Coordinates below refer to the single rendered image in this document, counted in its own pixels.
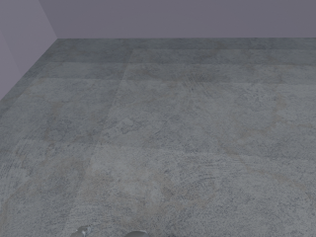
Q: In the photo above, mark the robot left hand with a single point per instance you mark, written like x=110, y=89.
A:
x=83, y=231

